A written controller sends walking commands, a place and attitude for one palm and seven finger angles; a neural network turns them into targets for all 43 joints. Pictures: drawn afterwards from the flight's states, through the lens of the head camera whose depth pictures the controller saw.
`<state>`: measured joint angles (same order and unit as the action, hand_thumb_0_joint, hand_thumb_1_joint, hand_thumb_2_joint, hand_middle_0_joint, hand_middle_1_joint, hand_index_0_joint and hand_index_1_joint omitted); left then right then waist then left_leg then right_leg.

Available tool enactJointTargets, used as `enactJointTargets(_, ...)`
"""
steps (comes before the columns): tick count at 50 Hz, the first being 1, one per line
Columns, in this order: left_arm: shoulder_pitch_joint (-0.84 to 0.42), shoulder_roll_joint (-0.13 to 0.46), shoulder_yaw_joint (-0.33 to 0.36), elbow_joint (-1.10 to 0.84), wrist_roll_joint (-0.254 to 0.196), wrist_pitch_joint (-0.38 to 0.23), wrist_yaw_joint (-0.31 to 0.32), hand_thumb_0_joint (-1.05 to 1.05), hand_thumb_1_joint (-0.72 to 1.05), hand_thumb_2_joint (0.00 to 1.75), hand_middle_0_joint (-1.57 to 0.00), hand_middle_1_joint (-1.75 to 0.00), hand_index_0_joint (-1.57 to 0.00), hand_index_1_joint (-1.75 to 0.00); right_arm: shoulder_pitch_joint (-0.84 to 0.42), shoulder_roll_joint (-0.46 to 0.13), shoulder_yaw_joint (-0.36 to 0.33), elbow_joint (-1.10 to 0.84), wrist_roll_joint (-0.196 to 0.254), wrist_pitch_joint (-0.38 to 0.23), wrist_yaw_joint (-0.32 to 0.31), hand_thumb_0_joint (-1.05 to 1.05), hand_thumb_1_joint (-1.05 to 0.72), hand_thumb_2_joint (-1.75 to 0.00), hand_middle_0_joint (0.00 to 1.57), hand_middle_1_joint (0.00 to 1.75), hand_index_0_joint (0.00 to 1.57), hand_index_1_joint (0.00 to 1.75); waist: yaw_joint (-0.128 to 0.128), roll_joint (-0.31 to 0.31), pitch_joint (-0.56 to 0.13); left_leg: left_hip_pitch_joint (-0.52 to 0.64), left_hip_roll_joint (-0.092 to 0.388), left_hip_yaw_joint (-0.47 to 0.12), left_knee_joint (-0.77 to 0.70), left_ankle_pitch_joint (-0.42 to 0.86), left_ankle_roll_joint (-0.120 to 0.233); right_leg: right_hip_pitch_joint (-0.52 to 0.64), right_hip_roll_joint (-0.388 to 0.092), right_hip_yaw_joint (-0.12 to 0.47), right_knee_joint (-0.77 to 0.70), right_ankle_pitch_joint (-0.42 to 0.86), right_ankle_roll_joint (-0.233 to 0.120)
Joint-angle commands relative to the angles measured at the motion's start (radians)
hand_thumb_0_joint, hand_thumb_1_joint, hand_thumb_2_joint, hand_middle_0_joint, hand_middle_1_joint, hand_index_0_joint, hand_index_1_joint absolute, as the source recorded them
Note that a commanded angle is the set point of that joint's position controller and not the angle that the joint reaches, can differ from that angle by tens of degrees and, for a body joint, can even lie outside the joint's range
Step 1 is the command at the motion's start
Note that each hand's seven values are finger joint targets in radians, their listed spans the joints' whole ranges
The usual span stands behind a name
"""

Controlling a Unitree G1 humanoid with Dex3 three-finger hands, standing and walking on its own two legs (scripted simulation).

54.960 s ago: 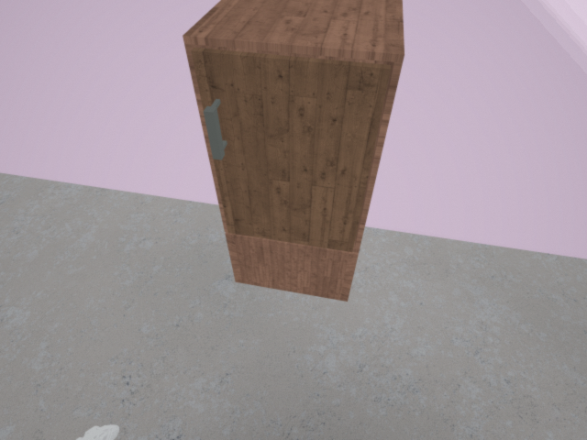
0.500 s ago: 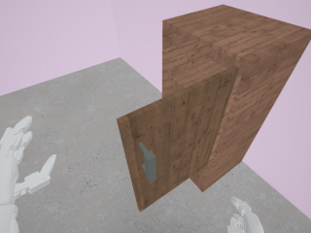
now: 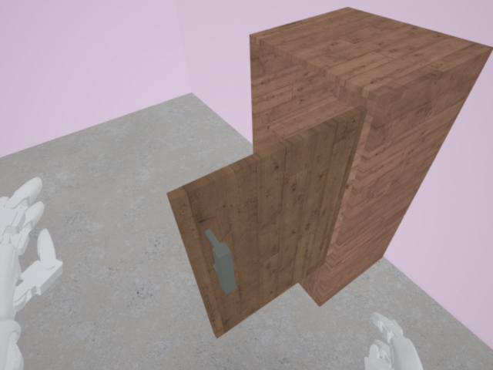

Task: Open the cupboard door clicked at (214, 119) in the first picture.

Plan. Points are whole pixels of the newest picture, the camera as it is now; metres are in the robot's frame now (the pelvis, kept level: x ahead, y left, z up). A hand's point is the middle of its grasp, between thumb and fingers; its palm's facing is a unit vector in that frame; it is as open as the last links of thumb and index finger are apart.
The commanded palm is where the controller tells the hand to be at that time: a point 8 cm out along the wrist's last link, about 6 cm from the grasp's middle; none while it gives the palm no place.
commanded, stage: step back with the hand held close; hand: left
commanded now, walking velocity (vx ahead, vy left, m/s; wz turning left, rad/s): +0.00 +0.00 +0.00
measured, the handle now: (219, 261) +0.31 +0.09 -0.01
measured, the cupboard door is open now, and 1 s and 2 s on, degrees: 89 89 89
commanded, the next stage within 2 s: stop stepping back and stand still in 1.06 s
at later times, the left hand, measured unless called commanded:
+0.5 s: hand (32, 285) +0.16 +0.28 +0.16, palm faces +0.30 -0.80 -0.52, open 7.4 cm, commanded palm +0.10 +0.32 +0.17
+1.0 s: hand out of the picture +0.02 +0.34 +0.16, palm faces +0.44 -0.77 -0.46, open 7.4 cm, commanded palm -0.03 +0.38 +0.17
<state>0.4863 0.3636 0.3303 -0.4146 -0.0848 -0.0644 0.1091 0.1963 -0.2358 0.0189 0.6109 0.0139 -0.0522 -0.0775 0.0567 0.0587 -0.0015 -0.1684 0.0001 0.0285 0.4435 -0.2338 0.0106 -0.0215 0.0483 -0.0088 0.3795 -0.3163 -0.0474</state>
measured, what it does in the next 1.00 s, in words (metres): walks backwards: right foot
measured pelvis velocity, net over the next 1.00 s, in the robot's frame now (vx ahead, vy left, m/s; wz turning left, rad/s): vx -0.16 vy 0.07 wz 0.04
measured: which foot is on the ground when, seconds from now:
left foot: down 0.00-1.00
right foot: down 0.00-0.66, up 0.68-0.80, down 0.82-1.00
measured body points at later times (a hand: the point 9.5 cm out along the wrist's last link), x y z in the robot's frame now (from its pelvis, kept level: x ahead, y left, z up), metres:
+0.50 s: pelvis -0.05 +0.03 +0.00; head -0.03 +0.03 +0.45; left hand +0.14 +0.32 +0.18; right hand +0.11 -0.23 -0.08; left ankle +0.01 +0.11 -0.74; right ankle -0.07 -0.09 -0.74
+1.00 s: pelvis -0.16 +0.07 -0.02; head -0.14 +0.08 +0.43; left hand +0.00 +0.37 +0.18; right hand +0.03 -0.15 -0.10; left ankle +0.01 +0.12 -0.74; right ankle -0.17 -0.07 -0.74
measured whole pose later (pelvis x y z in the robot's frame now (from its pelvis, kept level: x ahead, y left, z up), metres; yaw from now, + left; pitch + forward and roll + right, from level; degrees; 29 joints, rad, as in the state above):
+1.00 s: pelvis -0.16 +0.07 -0.02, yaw +2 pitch -2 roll -5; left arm 0.56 0.43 0.41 -0.56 -0.05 -0.21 0.15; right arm 0.18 -0.21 0.00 0.62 0.01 -0.05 -0.06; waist 0.03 0.08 0.06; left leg -0.47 0.01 0.06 0.50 0.01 0.08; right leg -0.18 0.11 0.04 0.54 -0.32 0.01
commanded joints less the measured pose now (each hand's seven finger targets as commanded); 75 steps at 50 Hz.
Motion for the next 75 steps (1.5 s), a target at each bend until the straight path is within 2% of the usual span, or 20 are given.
enactJointTargets(1,-0.065,0.163,0.113,-0.136,-0.008,-0.055,0.007,0.00,0.90,0.90,-0.20,-0.30,-0.20,-0.30,-0.131,-0.100,-0.042,-0.162,-0.001,-0.043,-0.010,0.00,-0.90,-0.90,0.20,0.30,0.20,0.30,0.002,-0.060,-0.042,0.137,0.017,0.003,-0.015,0.261,0.033,-0.140,-0.050,0.020,-0.072,0.392,0.048)
enactJointTargets(4,-0.193,0.332,0.259,-0.256,0.009,-0.111,0.018,0.00,0.90,0.90,-0.20,-0.30,-0.20,-0.30,-0.120,-0.119,-0.047,-0.187,0.006,-0.031,-0.008,0.00,-0.90,-0.90,0.20,0.30,0.20,0.30,-0.034,-0.038,-0.027,0.142,0.030,-0.009,0.045,0.247,0.051,-0.229,-0.104,0.125,-0.115,0.539,0.070)
enactJointTargets(8,-0.045,0.222,0.171,-0.174,0.022,-0.108,0.006,0.00,0.90,0.90,-0.20,-0.30,-0.20,-0.30,-0.134,-0.112,-0.057,-0.191,0.002,0.020,-0.006,0.00,-0.90,-0.90,0.20,0.30,0.20,0.30,-0.040,-0.095,-0.103,0.138,0.029,0.014,0.067,0.336,0.048,-0.164,-0.123,0.091,-0.047,0.772,0.108)
enactJointTargets(22,0.090,0.283,0.240,-0.279,0.011,-0.120,0.046,0.00,0.90,0.90,-0.20,-0.30,-0.20,-0.30,-0.127,-0.114,-0.074,-0.244,0.007,0.068,-0.014,0.00,-0.90,-0.90,0.20,0.30,0.20,0.30,-0.043,0.018,-0.157,0.032,0.083,-0.037,-0.005,0.355,0.034,-0.158,-0.079,0.078,0.010,0.447,0.069)
enactJointTargets(34,0.033,0.230,0.240,-0.290,0.063,-0.180,0.058,0.00,0.90,0.90,-0.20,-0.30,-0.20,-0.30,-0.106,-0.143,-0.080,-0.237,-0.007,-0.022,-0.019,0.00,-0.90,-0.90,0.20,0.30,0.20,0.30,-0.038,0.168,-0.052,-0.562,0.221,-0.251,-0.326,-0.549,0.108,0.102,0.043,0.012,0.302,0.037,0.061)
enactJointTargets(41,0.058,0.239,0.220,-0.348,0.022,-0.198,0.055,0.00,0.90,0.90,-0.20,-0.30,-0.20,-0.30,-0.081,-0.103,-0.075,-0.187,-0.013,-0.062,0.008,0.00,-0.90,-0.90,0.20,0.30,0.20,0.30,-0.065,-0.030,-0.088,-0.113,0.073,-0.104,-0.043,-0.188,0.004,-0.329,-0.067,0.184,-0.038,-0.080,-0.030)
enactJointTargets(44,0.017,0.230,0.198,-0.338,0.016,-0.211,0.065,0.00,0.90,0.90,-0.20,-0.30,-0.20,-0.30,-0.055,-0.109,-0.091,-0.145,-0.001,-0.063,0.012,0.00,-0.90,-0.90,0.20,0.30,0.20,0.30,-0.080,-0.175,-0.195,0.134,0.037,-0.043,0.189,0.066,0.001,-0.445,-0.165,0.247,-0.058,0.243,-0.024)
enactJointTargets(48,-0.035,0.248,0.195,-0.309,0.024,-0.193,0.063,0.00,0.90,0.90,-0.20,-0.30,-0.20,-0.30,-0.095,-0.120,-0.083,-0.156,-0.008,-0.056,-0.011,0.00,-0.90,-0.90,0.20,0.30,0.20,0.30,-0.080,-0.033,-0.133,0.103,0.116,-0.102,0.030,0.234,0.026,-0.415,-0.046,0.137,0.043,0.236,0.047)
enactJointTargets(51,-0.095,0.258,0.242,-0.271,0.035,-0.224,0.058,0.00,0.90,0.90,-0.20,-0.30,-0.20,-0.30,-0.123,-0.145,-0.090,-0.159,-0.017,-0.074,-0.010,0.00,-0.90,-0.90,0.20,0.30,0.20,0.30,-0.069,0.216,-0.040,-0.271,0.275,-0.305,-0.358,-0.514,0.061,-0.186,0.092,0.059,0.286,-0.169,0.045)
enactJointTargets(53,-0.075,0.268,0.275,-0.258,0.038,-0.209,0.055,0.00,0.90,0.90,-0.20,-0.30,-0.20,-0.30,-0.127,-0.122,-0.084,-0.160,-0.048,-0.071,-0.007,0.00,-0.90,-0.90,0.20,0.30,0.20,0.30,-0.039,0.234,-0.078,-0.528,0.357,-0.377,-0.527,-0.626,0.033,0.040,0.127,0.003,0.594,-0.187,0.032)
enactJointTargets(60,0.050,0.264,0.215,-0.384,0.006,-0.194,0.045,0.00,0.90,0.90,-0.20,-0.30,-0.20,-0.30,-0.102,-0.078,-0.089,-0.164,-0.006,-0.080,0.043,0.00,-0.90,-0.90,0.20,0.30,0.20,0.30,-0.027,0.008,-0.206,0.000,0.045,0.148,0.070,-0.131,-0.109,-0.344,-0.032,-0.024,-0.054,-0.272,-0.047)
enactJointTargets(62,0.037,0.328,0.259,-0.455,0.018,-0.203,0.059,0.00,0.90,0.90,-0.20,-0.30,-0.20,-0.30,-0.077,-0.098,-0.102,-0.127,-0.022,-0.067,0.041,0.00,-0.90,-0.90,0.20,0.30,0.20,0.30,-0.045,-0.268,-0.085,0.012,-0.031,-0.062,0.765,-0.160,-0.093,-0.801,-0.411,0.470,-0.313,-0.427,-0.216)
enactJointTargets(63,-0.007,0.323,0.262,-0.472,0.017,-0.205,0.061,0.00,0.90,0.90,-0.20,-0.30,-0.20,-0.30,-0.050,-0.098,-0.097,-0.107,-0.036,-0.052,0.044,0.00,-0.90,-0.90,0.20,0.30,0.20,0.30,-0.072,-0.204,-0.059,-0.129,0.004,-0.134,0.893,-0.160,-0.076,-0.725,-0.441,0.354,-0.226,-0.311,-0.237)
enactJointTargets(65,-0.129,0.264,0.208,-0.374,0.034,-0.169,0.041,0.00,0.90,0.90,-0.20,-0.30,-0.20,-0.30,-0.072,-0.070,-0.068,-0.148,-0.019,-0.050,0.022,0.00,-0.90,-0.90,0.20,0.30,0.20,0.30,-0.093,-0.243,-0.007,-0.131,0.058,-0.104,0.645,-0.159,-0.034,-0.648,-0.266,0.211,-0.166,-0.362,-0.104)
enactJointTargets(68,-0.243,0.261,0.202,-0.290,0.041,-0.160,0.059,0.00,0.90,0.90,-0.20,-0.30,-0.20,-0.30,-0.070,-0.105,-0.053,-0.102,-0.018,-0.091,-0.034,0.00,-0.90,-0.90,0.20,0.30,0.20,0.30,-0.101,0.184,0.130,-0.029,0.060,-0.135,-0.014,-0.220,-0.017,-0.577,-0.116,0.096,0.169,-0.276,-0.009)
enactJointTargets(69,-0.266,0.236,0.184,-0.293,0.048,-0.177,0.068,0.00,0.90,0.90,-0.20,-0.30,-0.20,-0.30,-0.035,-0.128,-0.051,-0.108,-0.022,-0.114,-0.029,0.00,-0.90,-0.90,0.20,0.30,0.20,0.30,-0.090,0.430,0.104,-0.048,0.213,-0.380,-0.221,-0.316,0.020,-0.565,-0.024,0.038,0.387,-0.275,0.029)
enactJointTargets(70,-0.353,0.242,0.160,-0.327,0.069,-0.195,0.077,0.00,0.90,0.90,-0.20,-0.30,-0.20,-0.30,0.000,-0.099,-0.048,-0.115,-0.024,-0.141,-0.023,0.00,-0.90,-0.90,0.20,0.30,0.20,0.30,-0.097,0.464,0.113,-0.109,0.332,-0.583,-0.322,-0.406,0.069,-0.568,-0.005,0.034,0.587,-0.284,0.043)
enactJointTargets(71,-0.349,0.255,0.174,-0.281,0.086,-0.207,0.078,0.00,0.90,0.90,-0.20,-0.30,-0.20,-0.30,-0.015,-0.094,-0.053,-0.116,-0.026,-0.155,-0.020,0.00,-0.90,-0.90,0.20,0.30,0.20,0.30,-0.087,0.311,0.133,-0.171,0.339,-0.579,-0.328,-0.417,0.133,-0.540,-0.011,0.069,0.656,-0.201,0.041)
enactJointTargets(73,-0.264,0.254,0.160,-0.354,0.062,-0.209,0.058,0.00,0.90,0.90,-0.20,-0.30,-0.20,-0.30,-0.048,-0.072,-0.050,-0.109,-0.031,-0.183,0.008,0.00,-0.90,-0.90,0.20,0.30,0.20,0.30,-0.075,0.128,0.008,-0.117,0.293,-0.598,-0.376,-0.546,-0.050,-0.502,0.002,0.098,0.716,-0.134,0.038)
enactJointTargets(75,-0.061,0.195,0.133,-0.414,0.055,-0.179,0.051,0.00,0.90,0.90,-0.20,-0.30,-0.20,-0.30,-0.066,-0.087,-0.065,-0.130,-0.023,-0.167,0.029,0.00,-0.90,-0.90,0.20,0.30,0.20,0.30,-0.060,0.060,-0.066,-0.055,0.236,-0.376,-0.351,-0.453,-0.100,-0.448,0.012,0.048,0.676,-0.048,0.048)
